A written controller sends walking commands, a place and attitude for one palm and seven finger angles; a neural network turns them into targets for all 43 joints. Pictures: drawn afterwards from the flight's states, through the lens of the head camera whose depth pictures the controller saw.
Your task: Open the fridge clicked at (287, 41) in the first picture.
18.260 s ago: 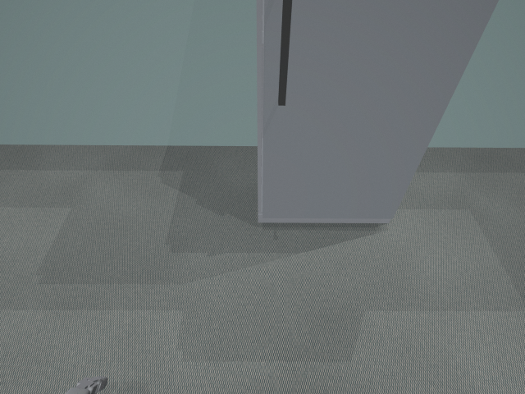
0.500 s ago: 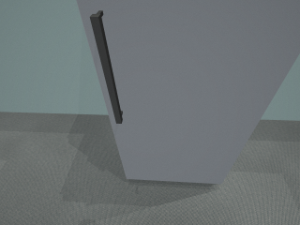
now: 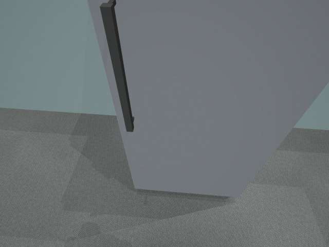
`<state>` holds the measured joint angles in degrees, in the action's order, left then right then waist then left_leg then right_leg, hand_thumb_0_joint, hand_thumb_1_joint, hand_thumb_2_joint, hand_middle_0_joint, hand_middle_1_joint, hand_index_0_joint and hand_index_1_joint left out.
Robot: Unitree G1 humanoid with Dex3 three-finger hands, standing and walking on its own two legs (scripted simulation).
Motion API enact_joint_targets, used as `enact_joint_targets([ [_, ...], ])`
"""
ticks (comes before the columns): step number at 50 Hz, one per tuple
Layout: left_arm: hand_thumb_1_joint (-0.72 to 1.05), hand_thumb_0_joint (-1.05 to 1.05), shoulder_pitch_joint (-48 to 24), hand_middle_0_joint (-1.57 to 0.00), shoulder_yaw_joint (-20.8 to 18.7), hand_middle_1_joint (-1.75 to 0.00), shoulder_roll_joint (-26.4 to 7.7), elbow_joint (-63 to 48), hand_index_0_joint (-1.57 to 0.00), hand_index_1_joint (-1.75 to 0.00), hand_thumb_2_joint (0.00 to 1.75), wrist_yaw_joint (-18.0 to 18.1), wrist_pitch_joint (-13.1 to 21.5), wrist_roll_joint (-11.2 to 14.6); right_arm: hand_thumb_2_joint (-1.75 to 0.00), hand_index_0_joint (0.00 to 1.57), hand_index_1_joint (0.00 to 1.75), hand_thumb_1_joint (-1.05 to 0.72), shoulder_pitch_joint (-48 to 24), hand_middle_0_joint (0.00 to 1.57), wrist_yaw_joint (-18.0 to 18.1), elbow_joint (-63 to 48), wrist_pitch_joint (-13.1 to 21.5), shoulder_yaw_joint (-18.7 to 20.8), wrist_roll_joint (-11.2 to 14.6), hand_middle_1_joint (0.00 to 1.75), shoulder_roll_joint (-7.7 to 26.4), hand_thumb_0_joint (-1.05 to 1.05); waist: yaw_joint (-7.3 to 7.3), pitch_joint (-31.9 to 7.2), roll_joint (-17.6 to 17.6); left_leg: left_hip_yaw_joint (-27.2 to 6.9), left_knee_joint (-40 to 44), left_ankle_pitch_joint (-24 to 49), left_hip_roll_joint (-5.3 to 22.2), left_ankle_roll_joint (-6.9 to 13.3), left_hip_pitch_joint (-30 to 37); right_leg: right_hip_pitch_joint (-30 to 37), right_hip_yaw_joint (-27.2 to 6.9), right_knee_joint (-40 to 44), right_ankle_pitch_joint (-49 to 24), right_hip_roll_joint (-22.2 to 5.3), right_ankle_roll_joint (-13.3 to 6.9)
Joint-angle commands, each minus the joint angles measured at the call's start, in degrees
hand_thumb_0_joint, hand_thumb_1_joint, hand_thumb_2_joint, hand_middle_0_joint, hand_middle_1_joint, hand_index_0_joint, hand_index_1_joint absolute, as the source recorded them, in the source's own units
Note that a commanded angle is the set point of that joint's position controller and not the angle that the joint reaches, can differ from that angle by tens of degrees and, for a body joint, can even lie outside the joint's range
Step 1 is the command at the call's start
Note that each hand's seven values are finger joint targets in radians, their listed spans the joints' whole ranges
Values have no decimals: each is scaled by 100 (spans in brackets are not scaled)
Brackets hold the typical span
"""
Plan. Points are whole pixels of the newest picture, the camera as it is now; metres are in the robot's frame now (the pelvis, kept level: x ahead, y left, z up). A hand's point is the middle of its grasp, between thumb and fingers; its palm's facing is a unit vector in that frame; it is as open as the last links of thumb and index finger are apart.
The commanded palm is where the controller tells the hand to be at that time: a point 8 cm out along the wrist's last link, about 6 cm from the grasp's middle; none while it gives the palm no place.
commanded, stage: look again from close up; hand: left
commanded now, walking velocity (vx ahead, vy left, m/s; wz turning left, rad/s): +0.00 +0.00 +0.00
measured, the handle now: (123, 79) +0.50 +0.15 +0.14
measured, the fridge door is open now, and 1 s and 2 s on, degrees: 0 0 0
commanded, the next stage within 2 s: raise the hand to about handle height in 0.06 s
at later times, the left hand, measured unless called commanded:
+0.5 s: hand (109, 210) +0.20 +0.14 +0.01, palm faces -0.03 -1.00 -0.01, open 8.1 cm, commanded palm +0.12 +0.22 -0.03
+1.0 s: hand (79, 201) +0.20 +0.20 +0.04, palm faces -0.02 -1.00 -0.04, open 11.1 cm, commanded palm +0.16 +0.26 +0.04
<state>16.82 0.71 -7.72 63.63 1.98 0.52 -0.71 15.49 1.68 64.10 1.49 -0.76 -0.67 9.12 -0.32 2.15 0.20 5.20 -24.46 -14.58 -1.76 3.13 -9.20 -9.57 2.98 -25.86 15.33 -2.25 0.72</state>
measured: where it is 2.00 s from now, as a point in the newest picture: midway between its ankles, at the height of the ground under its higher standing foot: outside the picture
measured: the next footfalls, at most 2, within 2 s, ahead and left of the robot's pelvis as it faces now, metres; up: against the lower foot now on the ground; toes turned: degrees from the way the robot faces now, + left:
none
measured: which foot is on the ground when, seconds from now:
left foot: down 0.00-1.00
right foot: down 0.00-1.00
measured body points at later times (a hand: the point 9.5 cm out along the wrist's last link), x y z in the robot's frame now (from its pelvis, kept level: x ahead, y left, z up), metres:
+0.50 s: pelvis -0.03 -0.03 -0.04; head -0.02 -0.02 +0.41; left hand +0.19 +0.19 +0.02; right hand +0.16 -0.28 -0.09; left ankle -0.01 +0.08 -0.74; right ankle -0.02 -0.13 -0.74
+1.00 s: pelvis -0.03 -0.03 -0.04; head +0.00 -0.04 +0.41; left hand +0.20 +0.26 +0.04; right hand +0.12 -0.26 -0.12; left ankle -0.01 +0.08 -0.74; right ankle -0.02 -0.13 -0.74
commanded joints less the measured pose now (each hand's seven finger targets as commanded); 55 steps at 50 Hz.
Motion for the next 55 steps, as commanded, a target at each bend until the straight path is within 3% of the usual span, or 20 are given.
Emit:
enact_joint_targets([
  [1,90,0,373,-20,-101,-30,-580,-117,-20,-30,90,37,101,-11,-90,20,30,-90,303,20,24,-141,91,69,2,30,521,0,12,122,-62,-750,519,1119,778,-49,-72,-48,-459,373,-915,-439,-255],
  [7,90,0,389,-20,-107,-30,-604,-101,-20,-30,90,49,114,-25,-90,20,30,-90,325,20,32,-94,94,77,4,30,494,0,9,75,-58,-728,469,1384,786,-48,-21,63,-446,359,-1184,-452,-269],
  [8,90,0,729,-20,-78,-30,-685,71,-20,-30,90,261,195,-78,-90,20,30,-90,-92,20,-23,-478,101,107,76,30,706,0,-128,211,-525,-633,-576,2166,902,-205,-353,-197,-633,308,-2780,-633,-166],
  [9,88,0,-3478,-20,-613,-32,-1835,-8927,-20,-32,89,183,1365,1126,-90,20,30,-90,161,20,205,-2456,887,260,290,30,1654,0,625,-2659,836,-744,-9,2573,330,-279,1278,145,-86,-265,-2247,-21,-210],
  [10,85,0,-1151,-20,-532,-33,-1359,-7481,-20,-33,88,399,964,661,-90,20,30,-90,-411,20,353,-2164,1433,40,263,30,1037,0,52,-2447,1468,-638,182,3354,604,-314,1559,-272,-42,-632,-712,131,-305],
  [12,81,0,825,-21,324,-36,246,-5578,-21,-36,86,605,164,783,-90,20,30,-90,87,20,260,-1750,1536,220,341,30,847,0,208,-1141,1059,-847,277,2307,559,-446,361,-835,161,-630,43,52,-176],
  [13,78,0,-93,-21,622,-37,304,-7073,-21,-37,85,465,301,1002,-90,20,30,-90,-158,20,219,-2359,1601,206,419,30,1005,0,244,-369,818,-862,201,1478,566,-393,-106,-839,216,-456,-135,58,-205],
  [14,76,0,-139,-21,144,-39,-216,-7272,-21,-39,84,391,587,956,-90,20,30,-90,-313,20,259,-2476,1725,289,328,30,1223,0,249,-547,563,-815,-24,1045,471,-374,-174,-801,238,-301,-273,88,-225],
  [16,71,0,308,-21,-216,-42,-403,-6708,-21,-42,82,218,1006,918,-90,20,30,-90,-315,20,257,-2739,1793,343,182,30,1270,0,306,-177,-783,-855,-414,551,327,-267,-843,-1308,341,-333,-71,195,-202],
  [18,67,0,1343,-22,-413,-45,-112,-5456,-22,-45,80,-321,1527,1020,-90,20,30,-90,-439,20,135,-3000,1700,412,171,30,1205,0,38,250,-1824,-756,-809,255,254,-307,-1631,-1826,425,-641,296,251,-188],
  [20,62,0,2118,-22,-783,-48,-219,-5235,-22,-48,78,-1060,2307,1297,-90,20,30,-90,-670,20,-4,-3310,1633,528,142,30,1192,0,-251,-49,-2018,-531,-1290,-26,114,-358,-2265,-2022,285,-1066,404,247,-188],
  [23,55,0,2249,-22,-1638,-53,-1033,-5170,-22,-53,75,-2163,2940,1530,-90,20,30,-90,-957,20,-179,-3929,1475,641,167,30,1358,0,-391,-717,-642,-253,-1875,263,-82,-394,-2414,-1606,12,-1588,-417,112,-327],
  [27,46,0,1218,-23,-2096,-58,-1589,-6896,-23,-58,71,-2208,2725,1752,-90,20,30,-90,-991,20,-67,-4458,1259,565,222,30,1190,0,-460,-1666,442,-151,-2119,156,-76,-271,-2516,-1545,-311,-1801,-173,109,-259],
  [30,39,0,195,-24,-2110,-63,-1540,-8253,-24,-63,68,-1858,3090,1914,-90,20,30,-90,-615,20,49,-4415,1320,504,207,30,1012,0,-98,-2034,841,-362,-2359,198,82,-187,-2161,-1794,-488,-1712,-65,153,-205],
  [34,29,0,-725,-24,-1377,-69,-1303,-8319,-24,-69,64,-1976,3641,1862,-90,20,30,-90,-399,20,206,-3962,1527,362,241,30,1116,0,509,-1306,443,-602,-2688,-342,221,-130,-2434,-2518,-687,-1499,806,197,-183],
  [38,20,0,-1065,-25,-1173,-75,-1645,-7245,-25,-75,60,-2754,3070,1945,-90,20,30,-90,-436,20,363,-3777,1698,261,371,30,1381,0,647,-929,244,-677,-2620,-729,232,-73,-2584,-2499,-834,-1089,1393,159,-124],
  [43,8,0,-251,-26,-2433,-82,-2422,-6459,-26,-82,55,-3007,1485,2175,-90,20,30,-90,-685,20,436,-4067,1589,211,409,30,1321,0,-125,-1699,31,-652,-2142,-58,158,-102,-2399,-1236,-826,-944,716,-52,-54],
  [47,-1,0,113,-27,-3186,-88,-2361,-7023,-27,-88,51,-2461,1354,2665,-90,20,30,-90,-817,20,365,-4195,1577,158,332,30,1069,0,-472,-1872,-412,-721,-1829,532,184,-197,-2219,-640,-515,-1110,-446,14,-18],
  [51,-10,0,-51,-27,-2619,-94,-1904,-7407,-27,-94,47,-2211,1725,2368,-90,20,30,-90,-547,20,228,-4066,1715,229,315,30,1152,0,-212,-1507,175,-590,-1535,745,194,-194,-1723,-1219,-99,-1232,-839,219,-94],
  [55,-20,0,-482,-28,-2182,-100,-1922,-7138,-28,-100,43,-2531,1645,2135,-90,20,30,-90,-343,20,265,-3960,1823,254,357,30,1354,0,70,-1228,215,-617,-1449,446,215,-138,-1541,-1556,-72,-1057,-427,255,-106],
])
